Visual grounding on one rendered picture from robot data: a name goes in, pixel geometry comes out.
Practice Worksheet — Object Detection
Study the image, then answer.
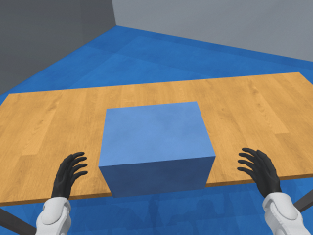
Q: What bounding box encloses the left robot forearm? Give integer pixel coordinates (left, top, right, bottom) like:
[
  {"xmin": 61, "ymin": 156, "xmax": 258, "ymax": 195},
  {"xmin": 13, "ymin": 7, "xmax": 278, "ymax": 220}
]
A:
[{"xmin": 35, "ymin": 197, "xmax": 71, "ymax": 235}]

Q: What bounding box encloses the robot right hand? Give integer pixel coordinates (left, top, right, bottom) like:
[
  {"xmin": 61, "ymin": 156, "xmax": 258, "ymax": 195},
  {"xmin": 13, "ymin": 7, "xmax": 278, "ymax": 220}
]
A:
[{"xmin": 237, "ymin": 147, "xmax": 283, "ymax": 198}]

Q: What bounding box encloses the table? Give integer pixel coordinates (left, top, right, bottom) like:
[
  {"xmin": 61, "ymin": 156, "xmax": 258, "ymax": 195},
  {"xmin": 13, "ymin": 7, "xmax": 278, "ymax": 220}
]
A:
[{"xmin": 0, "ymin": 72, "xmax": 313, "ymax": 235}]

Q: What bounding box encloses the carton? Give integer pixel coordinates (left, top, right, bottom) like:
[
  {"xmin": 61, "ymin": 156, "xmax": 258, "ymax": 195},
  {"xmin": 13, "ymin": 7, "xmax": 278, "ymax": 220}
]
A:
[{"xmin": 98, "ymin": 101, "xmax": 216, "ymax": 198}]

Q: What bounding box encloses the right robot forearm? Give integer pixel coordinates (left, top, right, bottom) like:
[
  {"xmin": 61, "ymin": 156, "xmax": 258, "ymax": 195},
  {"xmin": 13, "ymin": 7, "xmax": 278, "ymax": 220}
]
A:
[{"xmin": 262, "ymin": 192, "xmax": 311, "ymax": 235}]

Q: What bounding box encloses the robot left hand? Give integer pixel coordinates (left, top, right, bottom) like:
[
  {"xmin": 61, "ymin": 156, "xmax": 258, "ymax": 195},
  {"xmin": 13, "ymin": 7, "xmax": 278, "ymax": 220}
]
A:
[{"xmin": 51, "ymin": 152, "xmax": 88, "ymax": 199}]

